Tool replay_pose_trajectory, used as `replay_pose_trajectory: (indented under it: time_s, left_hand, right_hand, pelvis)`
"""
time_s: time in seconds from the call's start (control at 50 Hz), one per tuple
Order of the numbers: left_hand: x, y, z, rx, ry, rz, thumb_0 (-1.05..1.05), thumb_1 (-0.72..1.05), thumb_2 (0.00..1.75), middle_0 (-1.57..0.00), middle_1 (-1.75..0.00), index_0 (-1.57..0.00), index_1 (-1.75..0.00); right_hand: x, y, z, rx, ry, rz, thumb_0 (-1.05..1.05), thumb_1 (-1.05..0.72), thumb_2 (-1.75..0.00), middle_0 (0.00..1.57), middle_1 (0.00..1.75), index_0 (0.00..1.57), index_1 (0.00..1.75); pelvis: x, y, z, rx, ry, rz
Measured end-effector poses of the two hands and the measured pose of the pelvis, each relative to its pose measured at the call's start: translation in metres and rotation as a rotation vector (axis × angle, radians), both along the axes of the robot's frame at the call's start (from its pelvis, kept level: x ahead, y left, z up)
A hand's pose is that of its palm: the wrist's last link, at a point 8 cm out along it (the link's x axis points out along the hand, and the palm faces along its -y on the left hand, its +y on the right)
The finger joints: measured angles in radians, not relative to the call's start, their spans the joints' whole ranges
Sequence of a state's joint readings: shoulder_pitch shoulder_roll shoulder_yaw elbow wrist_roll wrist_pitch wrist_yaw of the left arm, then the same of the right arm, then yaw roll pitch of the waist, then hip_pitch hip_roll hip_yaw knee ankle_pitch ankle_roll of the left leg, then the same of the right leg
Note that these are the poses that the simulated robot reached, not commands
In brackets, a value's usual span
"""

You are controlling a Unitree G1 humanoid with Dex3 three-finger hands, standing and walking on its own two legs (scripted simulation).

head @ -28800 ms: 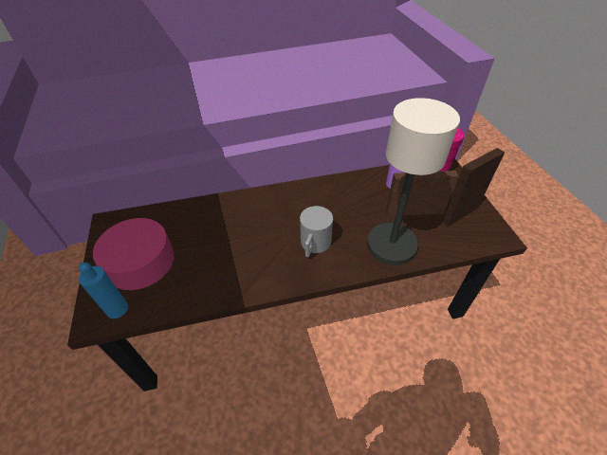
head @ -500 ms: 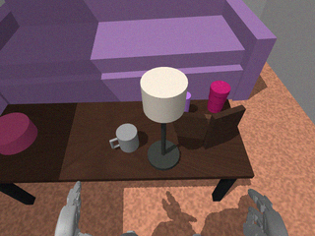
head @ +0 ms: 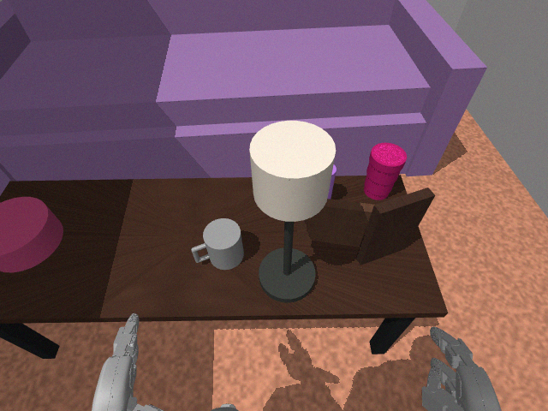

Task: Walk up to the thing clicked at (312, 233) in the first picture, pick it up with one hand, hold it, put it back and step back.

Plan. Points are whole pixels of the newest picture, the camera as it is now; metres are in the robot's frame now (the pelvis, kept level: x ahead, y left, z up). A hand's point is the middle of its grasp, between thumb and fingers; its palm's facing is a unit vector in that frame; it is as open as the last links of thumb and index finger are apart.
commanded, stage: home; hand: left
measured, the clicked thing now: (217, 246) +0.51 +0.17 -0.23
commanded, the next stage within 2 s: stand in 0.98 s
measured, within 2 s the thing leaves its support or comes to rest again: neither
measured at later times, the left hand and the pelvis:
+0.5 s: hand (162, 389) +0.17 +0.18 -0.04, palm faces +0.12 -0.96 -0.25, open 17.6 cm; pelvis +0.00 +0.00 +0.00, yaw +0 degrees
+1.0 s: hand (159, 401) +0.16 +0.18 -0.04, palm faces +0.13 -0.95 -0.29, open 17.6 cm; pelvis -0.01 +0.00 +0.01, yaw +1 degrees
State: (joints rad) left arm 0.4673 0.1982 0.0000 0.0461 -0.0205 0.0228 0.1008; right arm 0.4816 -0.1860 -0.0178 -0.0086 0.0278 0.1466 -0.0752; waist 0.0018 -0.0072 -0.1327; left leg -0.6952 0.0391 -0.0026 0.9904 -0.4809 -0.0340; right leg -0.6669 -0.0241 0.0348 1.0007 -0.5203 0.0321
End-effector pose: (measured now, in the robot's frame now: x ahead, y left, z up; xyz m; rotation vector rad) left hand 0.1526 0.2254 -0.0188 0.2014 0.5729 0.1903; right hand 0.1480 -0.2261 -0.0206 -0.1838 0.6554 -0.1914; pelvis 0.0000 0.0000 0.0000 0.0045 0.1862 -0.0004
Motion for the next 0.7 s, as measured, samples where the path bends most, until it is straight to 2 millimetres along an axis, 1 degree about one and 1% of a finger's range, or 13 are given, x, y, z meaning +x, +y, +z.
replay_pose_trajectory:
  time_s: [0.4, 0.48, 0.58, 0.7]
  left_hand:
    - [-0.001, -0.001, 0.0, -0.003, 0.005, 0.001, -0.01, -0.56, 0.05, -0.05, -0.05, -0.05, -0.05]
    - [-0.003, -0.001, 0.0, 0.004, 0.015, 0.004, -0.01, -0.57, 0.04, -0.05, -0.05, -0.05, -0.05]
    - [-0.008, -0.001, 0.0, 0.015, 0.032, 0.01, -0.01, -0.57, 0.04, -0.05, -0.05, -0.05, -0.05]
    - [-0.011, 0.001, 0.001, 0.036, 0.056, 0.019, -0.01, -0.58, 0.03, -0.05, -0.05, -0.05, -0.04]
  right_hand:
    - [0.001, -0.001, 0.0, -0.001, 0.006, 0.002, 0.01, -0.9, -0.9, 0.2, 0.3, 0.2, 0.3]
    - [0.001, -0.007, -0.016, -0.016, 0.051, -0.006, 0.01, -0.9, -0.9, 0.2, 0.3, 0.2, 0.3]
    - [-0.006, -0.013, -0.035, -0.031, 0.118, -0.03, 0.01, -0.9, -0.9, 0.2, 0.3, 0.2, 0.3]
    - [-0.013, -0.014, -0.046, -0.032, 0.142, -0.045, 0.01, -0.9, -0.9, 0.2, 0.3, 0.2, 0.3]
  pelvis:
    - [0.001, -0.002, -0.001, 0.002, 0.008, 0.003]
    - [0.001, -0.002, 0.0, -0.009, -0.004, 0.005]
    - [0.0, -0.002, 0.001, -0.019, -0.017, 0.011]
    - [-0.003, -0.002, 0.002, -0.022, -0.028, 0.015]
